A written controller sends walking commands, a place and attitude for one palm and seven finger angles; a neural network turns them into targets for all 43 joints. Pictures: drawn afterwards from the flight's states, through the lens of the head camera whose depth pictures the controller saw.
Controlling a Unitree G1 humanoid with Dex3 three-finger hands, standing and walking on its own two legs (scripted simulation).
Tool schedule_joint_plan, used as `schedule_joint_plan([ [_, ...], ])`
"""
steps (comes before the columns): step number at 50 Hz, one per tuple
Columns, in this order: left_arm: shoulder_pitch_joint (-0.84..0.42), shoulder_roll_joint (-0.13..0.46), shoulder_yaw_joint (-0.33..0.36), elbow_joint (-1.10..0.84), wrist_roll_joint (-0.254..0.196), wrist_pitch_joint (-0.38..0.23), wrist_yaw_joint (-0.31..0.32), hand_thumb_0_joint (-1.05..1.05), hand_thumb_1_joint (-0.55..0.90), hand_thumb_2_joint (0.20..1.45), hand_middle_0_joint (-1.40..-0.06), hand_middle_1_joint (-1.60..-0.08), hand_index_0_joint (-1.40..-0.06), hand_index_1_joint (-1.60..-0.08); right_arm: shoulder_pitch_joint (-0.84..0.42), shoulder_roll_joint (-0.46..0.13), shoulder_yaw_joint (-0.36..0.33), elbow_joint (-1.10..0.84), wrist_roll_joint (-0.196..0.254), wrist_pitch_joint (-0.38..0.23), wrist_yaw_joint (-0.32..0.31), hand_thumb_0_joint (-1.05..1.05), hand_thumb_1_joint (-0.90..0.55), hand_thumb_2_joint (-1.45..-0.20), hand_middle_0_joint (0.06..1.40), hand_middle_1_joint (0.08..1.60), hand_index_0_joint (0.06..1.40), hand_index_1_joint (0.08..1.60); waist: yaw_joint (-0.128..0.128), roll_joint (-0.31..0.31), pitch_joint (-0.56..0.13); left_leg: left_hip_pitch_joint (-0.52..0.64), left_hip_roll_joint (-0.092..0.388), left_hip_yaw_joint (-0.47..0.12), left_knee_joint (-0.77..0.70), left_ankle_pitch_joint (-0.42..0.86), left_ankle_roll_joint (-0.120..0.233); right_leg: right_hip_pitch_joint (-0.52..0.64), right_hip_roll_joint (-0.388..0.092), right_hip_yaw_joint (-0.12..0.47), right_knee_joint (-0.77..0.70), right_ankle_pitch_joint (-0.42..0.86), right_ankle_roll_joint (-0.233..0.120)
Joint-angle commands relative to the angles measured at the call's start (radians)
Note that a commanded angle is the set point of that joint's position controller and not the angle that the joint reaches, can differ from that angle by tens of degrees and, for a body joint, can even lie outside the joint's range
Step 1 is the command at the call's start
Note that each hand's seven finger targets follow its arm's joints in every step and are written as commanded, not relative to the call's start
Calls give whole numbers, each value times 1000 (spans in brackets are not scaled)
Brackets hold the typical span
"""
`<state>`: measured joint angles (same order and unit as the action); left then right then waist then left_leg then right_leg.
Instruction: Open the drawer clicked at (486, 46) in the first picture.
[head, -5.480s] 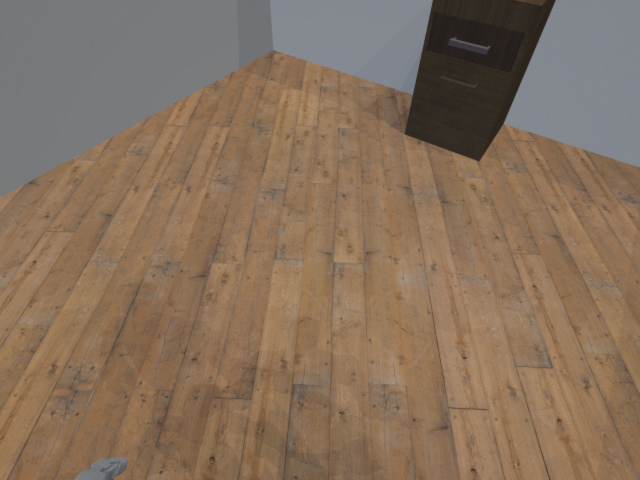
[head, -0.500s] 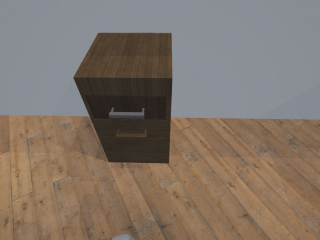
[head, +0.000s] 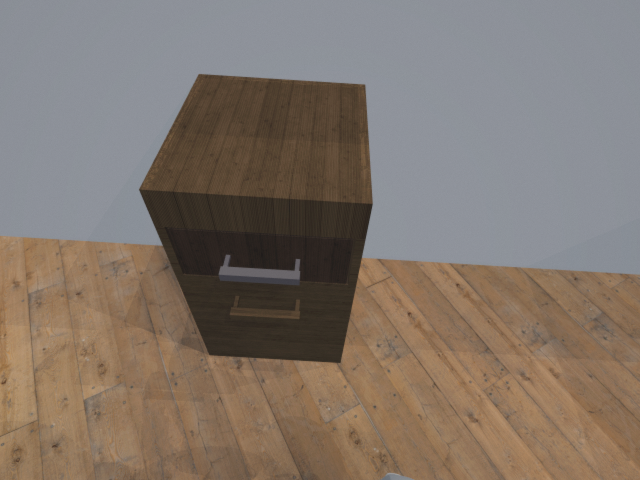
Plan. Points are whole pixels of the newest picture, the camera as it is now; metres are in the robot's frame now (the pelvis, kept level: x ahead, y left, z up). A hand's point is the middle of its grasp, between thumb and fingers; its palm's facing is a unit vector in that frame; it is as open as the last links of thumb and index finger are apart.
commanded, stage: come to a stop and stand still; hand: left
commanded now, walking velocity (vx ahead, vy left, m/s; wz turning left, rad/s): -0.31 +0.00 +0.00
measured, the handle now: (261, 268) +0.56 +0.16 -0.22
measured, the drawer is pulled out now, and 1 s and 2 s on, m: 0.00 0.00 0.00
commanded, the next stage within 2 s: look again from close up in 1.22 s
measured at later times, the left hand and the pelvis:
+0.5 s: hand out of the picture +0.11 +0.19 -0.19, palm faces +0.07 -0.98 -0.20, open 7.3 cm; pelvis +0.02 +0.01 -0.02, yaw +1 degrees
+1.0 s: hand out of the picture -0.02 +0.18 -0.18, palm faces +0.01 -0.98 -0.19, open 7.4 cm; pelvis -0.01 +0.01 +0.00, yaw -1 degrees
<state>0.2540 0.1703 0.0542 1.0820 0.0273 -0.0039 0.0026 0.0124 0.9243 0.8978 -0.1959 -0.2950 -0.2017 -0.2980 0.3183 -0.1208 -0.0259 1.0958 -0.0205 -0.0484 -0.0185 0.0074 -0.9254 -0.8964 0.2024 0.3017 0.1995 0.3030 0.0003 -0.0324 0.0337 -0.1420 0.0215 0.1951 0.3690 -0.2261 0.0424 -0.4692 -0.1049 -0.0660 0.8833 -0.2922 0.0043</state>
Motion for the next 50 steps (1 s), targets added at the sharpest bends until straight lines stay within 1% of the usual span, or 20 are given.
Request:
schedule_joint_plan([
  [1,-13,-6,-8,-49,-5,-15,0,0,900,900,-200,-300,-200,-300,68,-130,-29,-10,-5,-5,-11,0,-900,-900,200,300,200,300,-23,139,31,-6,265,-160,-94,373,124,62,23,-23,-168,-6,-1],
  [3,35,-11,-12,-30,-8,-16,9,0,900,900,-200,-300,-200,-300,34,-123,-23,-4,-2,5,-17,0,-900,-900,200,300,200,300,12,129,12,-19,229,-120,0,443,78,183,40,-34,-328,113,4],
  [5,114,67,-4,4,-7,-29,24,0,900,900,-200,-300,-200,-300,52,-88,-17,7,11,8,-18,0,-900,-900,200,300,200,300,34,17,-57,-82,148,-81,115,266,-10,382,-35,55,-461,532,-5],
  [7,86,142,0,-2,-14,-27,36,0,900,900,-200,-300,-200,-300,98,-46,-17,12,24,32,-11,0,-900,-900,200,300,200,300,-4,-73,-62,-154,59,-77,151,-106,-63,414,-215,169,-416,938,-109],
  [8,76,166,11,-7,-15,-27,42,0,900,900,-200,-300,-200,-300,112,-48,-22,18,23,49,-14,0,-900,-900,200,300,200,300,-3,-209,-113,-134,48,-65,235,-211,-74,421,-231,188,-421,1037,-150],
  [10,64,153,17,-17,-10,-15,53,0,900,900,-200,-300,-200,-300,60,-72,-35,-6,22,66,-21,0,-900,-900,200,300,200,300,28,-211,-117,-207,32,-114,445,-353,-74,445,-263,208,-438,1156,-207],
  [13,7,163,35,-57,2,5,61,0,900,900,-200,-300,-200,-300,-6,-70,-41,-41,23,84,-20,0,-900,-900,200,300,200,300,36,-101,-107,-272,7,-190,614,-369,-70,418,-276,196,-450,1023,-232],
  [16,-67,168,43,-103,6,14,59,0,900,900,-200,-300,-200,-300,-6,-71,-47,-68,19,98,-10,0,-900,-900,200,300,200,300,10,-108,-120,-230,7,-197,580,-314,-80,344,-247,150,-485,813,-210],
  [22,-111,166,42,-130,0,29,45,0,900,900,-200,-300,-200,-300,58,-84,-38,-82,8,77,0,0,-900,-900,200,300,200,300,-35,-119,-98,0,-1,-126,114,-4,-76,172,-149,116,-457,275,-104],
  [23,-98,139,32,-132,-7,34,39,0,900,900,-200,-300,-200,-300,51,-117,-37,-86,5,69,2,0,-900,-900,200,300,200,300,-30,-23,-76,34,39,-168,30,21,-63,112,-89,90,-395,128,-64],
  [24,-74,86,24,-144,-13,41,31,0,900,900,-200,-300,-200,-300,13,-184,-46,-114,-5,61,2,0,-900,-900,200,300,200,300,-14,217,-39,-41,208,-378,-87,56,-2,50,17,18,-284,-61,-10],
  [25,-95,68,20,-156,-13,42,29,0,900,900,-200,-300,-200,-300,-41,-232,-48,-155,-13,65,1,0,-900,-900,200,300,200,300,-12,292,16,-217,313,-481,-172,24,73,91,71,0,-146,-173,4],
  [26,-95,78,21,-148,-5,59,35,0,900,900,-200,-300,-200,-300,-101,-231,-46,-163,-13,61,-6,0,-900,-900,200,300,200,300,-2,327,43,-305,320,-499,-225,-53,94,112,70,74,-31,-223,1],
  [29,-9,86,19,-88,-2,55,23,0,900,900,-200,-300,-200,-300,-179,-193,-23,-167,-7,59,-19,0,-900,-900,200,300,200,300,40,186,44,-229,217,-357,-184,-81,89,85,74,101,102,-120,0],
  [36,-2,61,-20,-52,-12,27,28,0,900,900,-200,-300,-200,-300,-47,-184,-26,-83,7,47,-19,0,-900,-900,200,300,200,300,-17,136,-50,76,219,-343,-103,270,118,152,58,49,-298,-128,20],
  [38,78,62,-26,-10,-15,13,34,0,900,900,-200,-300,-200,-300,-51,-174,-21,-66,16,43,-17,0,-900,-900,200,300,200,300,11,107,-87,67,180,-298,-34,303,71,276,50,45,-516,66,17],
  [40,80,94,-33,11,-16,-6,41,0,900,900,-200,-300,-200,-300,-44,-129,-10,-56,27,37,-12,0,-900,-900,200,300,200,300,-16,6,-47,1,101,-239,-7,207,-6,315,-39,147,-567,260,-22],
  [41,75,98,-37,10,-17,-7,43,0,900,900,-200,-300,-200,-300,-44,-125,-7,-51,26,39,-7,0,-900,-900,200,300,200,300,-19,27,-42,15,87,-237,-12,212,-15,295,-51,150,-553,288,-33],
  [43,66,80,-39,23,-19,-16,43,0,900,900,-200,-300,-200,-300,-33,-132,-4,-28,17,42,-10,0,-900,-900,200,300,200,300,-24,-109,-47,55,87,-217,-4,214,-22,272,-29,146,-543,317,-35],
  [50,85,55,-43,39,-21,-3,43,0,900,900,-200,-300,-200,-300,-11,-117,12,24,13,49,-10,0,-900,-900,200,300,200,300,-12,14,82,-14,80,-225,-75,2,-26,202,-4,143,-605,6,-34],
])
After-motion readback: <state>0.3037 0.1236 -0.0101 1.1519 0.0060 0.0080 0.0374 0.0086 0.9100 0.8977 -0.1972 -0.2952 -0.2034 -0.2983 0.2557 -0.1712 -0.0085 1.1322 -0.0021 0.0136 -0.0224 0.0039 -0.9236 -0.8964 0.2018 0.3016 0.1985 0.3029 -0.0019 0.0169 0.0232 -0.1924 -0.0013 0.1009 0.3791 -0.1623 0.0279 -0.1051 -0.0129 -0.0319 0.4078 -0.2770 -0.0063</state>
